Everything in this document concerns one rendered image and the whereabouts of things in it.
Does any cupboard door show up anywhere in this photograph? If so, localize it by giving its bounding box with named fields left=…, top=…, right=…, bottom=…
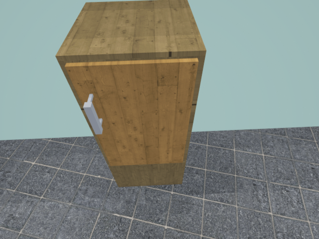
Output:
left=65, top=58, right=198, bottom=166

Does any handle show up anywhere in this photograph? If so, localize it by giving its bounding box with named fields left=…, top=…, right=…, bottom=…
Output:
left=83, top=94, right=103, bottom=134

